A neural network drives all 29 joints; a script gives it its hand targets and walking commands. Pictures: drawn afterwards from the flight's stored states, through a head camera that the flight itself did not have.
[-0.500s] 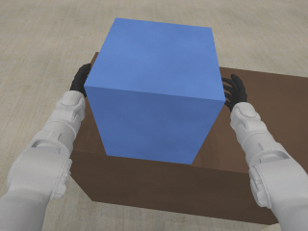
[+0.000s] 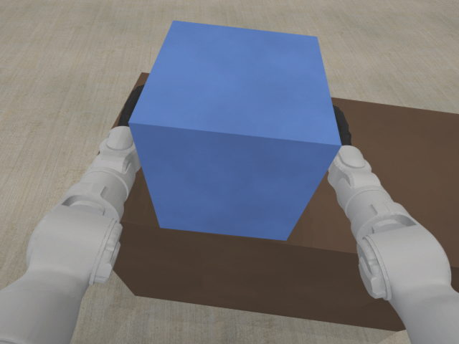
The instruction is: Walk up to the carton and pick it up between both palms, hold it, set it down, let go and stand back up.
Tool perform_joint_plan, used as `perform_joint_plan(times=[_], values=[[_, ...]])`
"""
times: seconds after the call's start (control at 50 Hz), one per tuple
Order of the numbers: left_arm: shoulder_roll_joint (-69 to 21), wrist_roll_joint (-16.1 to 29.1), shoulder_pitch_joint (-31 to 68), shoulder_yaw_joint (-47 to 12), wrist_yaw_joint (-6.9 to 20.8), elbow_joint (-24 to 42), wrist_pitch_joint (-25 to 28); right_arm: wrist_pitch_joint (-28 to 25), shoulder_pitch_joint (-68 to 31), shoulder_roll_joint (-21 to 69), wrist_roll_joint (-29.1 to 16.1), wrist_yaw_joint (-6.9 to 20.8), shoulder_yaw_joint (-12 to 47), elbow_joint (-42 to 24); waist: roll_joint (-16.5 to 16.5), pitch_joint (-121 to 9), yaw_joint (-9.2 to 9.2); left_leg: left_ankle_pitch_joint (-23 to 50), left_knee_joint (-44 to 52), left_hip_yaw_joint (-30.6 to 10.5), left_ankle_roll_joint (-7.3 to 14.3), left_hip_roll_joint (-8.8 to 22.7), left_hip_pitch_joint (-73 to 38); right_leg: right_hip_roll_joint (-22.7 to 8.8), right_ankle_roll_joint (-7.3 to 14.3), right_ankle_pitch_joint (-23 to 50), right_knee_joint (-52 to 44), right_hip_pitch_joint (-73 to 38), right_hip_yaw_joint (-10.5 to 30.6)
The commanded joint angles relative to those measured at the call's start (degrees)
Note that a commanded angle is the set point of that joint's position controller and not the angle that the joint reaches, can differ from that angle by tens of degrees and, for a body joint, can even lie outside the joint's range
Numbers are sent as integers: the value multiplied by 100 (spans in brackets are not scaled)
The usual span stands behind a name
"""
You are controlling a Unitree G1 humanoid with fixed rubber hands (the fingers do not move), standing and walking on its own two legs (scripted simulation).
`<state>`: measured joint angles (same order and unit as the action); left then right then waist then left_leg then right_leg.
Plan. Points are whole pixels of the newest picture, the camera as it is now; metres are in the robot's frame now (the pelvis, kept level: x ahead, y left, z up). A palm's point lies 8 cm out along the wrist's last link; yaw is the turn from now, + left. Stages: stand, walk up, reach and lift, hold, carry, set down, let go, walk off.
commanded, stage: reach and lift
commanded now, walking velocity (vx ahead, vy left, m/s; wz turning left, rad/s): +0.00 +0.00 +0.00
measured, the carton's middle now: (233, 138) +0.48 -0.01 +0.08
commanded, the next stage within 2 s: none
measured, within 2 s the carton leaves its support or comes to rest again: leaves its support in 1.54 s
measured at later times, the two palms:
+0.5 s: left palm (142, 132) +0.46 +0.15 +0.11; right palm (343, 142) +0.44 -0.20 +0.12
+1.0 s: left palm (143, 132) +0.46 +0.15 +0.11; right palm (343, 142) +0.44 -0.21 +0.12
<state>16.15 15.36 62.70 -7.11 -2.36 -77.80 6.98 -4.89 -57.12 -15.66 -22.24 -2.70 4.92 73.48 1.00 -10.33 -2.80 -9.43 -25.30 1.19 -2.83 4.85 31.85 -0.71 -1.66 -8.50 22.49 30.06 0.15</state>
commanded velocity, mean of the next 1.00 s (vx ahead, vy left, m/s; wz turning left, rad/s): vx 0.00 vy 0.00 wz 0.00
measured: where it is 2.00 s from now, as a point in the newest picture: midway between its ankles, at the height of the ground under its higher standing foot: outside the picture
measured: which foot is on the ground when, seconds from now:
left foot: down 0.00-1.00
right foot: down 0.00-1.00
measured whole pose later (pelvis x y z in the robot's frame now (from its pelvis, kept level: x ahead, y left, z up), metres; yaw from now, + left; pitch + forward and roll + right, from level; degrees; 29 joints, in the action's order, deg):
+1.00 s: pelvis +0.01 +0.00 +0.00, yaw +1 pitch +14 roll -1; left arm 12.0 8.1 59.7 0.9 -4.5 -77.4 7.2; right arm -4.3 -56.7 -12.9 -13.2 -6.4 -4.6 72.6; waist 0.3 -10.0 -4.4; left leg -9.4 -23.8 0.4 -3.0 4.7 28.2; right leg -0.8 -1.6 -8.2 19.9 25.6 -0.7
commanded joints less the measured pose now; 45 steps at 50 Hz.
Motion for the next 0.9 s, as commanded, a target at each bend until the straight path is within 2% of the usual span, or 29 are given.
perform_joint_plan(times=[0.0,0.08,0.22,0.34,0.42,0.56,0.68,0.88], values=[[45,-201,2438,157,-75,843,126,-341,-2520,-934,419,-311,-553,-833,-401,-3489,-273,1980,-483,18,-192,-397,-2775,370,10,1942,-164,-297,-401],[-170,-328,2376,263,-96,1182,-30,-362,-2540,-855,533,-457,-696,-968,-384,-3607,-339,2444,-582,14,-325,-406,-3020,470,37,2197,-175,-438,-467],[-395,-486,2341,371,-147,1522,-250,-132,-2477,-627,419,-324,-588,-859,-500,-3058,-279,2539,-515,-41,-349,-368,-3291,497,114,1735,-342,-278,-485],[-456,-668,2411,507,-188,1465,-248,-25,-2433,-372,404,-272,-541,-553,-561,-2541,-203,2149,-354,-14,-268,-366,-3144,424,106,1426,-415,-357,-418],[-458,-652,2518,517,-200,1383,-113,-65,-2556,-235,460,-286,-571,-751,-517,-2646,-189,1883,-304,27,-195,-397,-2903,358,66,1502,-356,-496,-385],[-476,-569,2565,515,-147,1169,66,-35,-2588,-72,641,-352,-639,-909,-319,-2863,-266,1643,-249,42,-116,-437,-2628,317,16,1634,-291,-671,-368],[-542,-548,2604,553,-103,1060,203,-15,-2558,101,760,-353,-649,-881,-188,-2890,-315,1636,-205,14,-95,-437,-2596,315,14,1596,-303,-670,-383],[-828,-754,2639,665,-58,1104,321,-80,-2466,381,942,-250,-796,-850,-386,-2849,-327,1860,-176,11,-160,-413,-2811,296,74,1550,-392,-609,-403]])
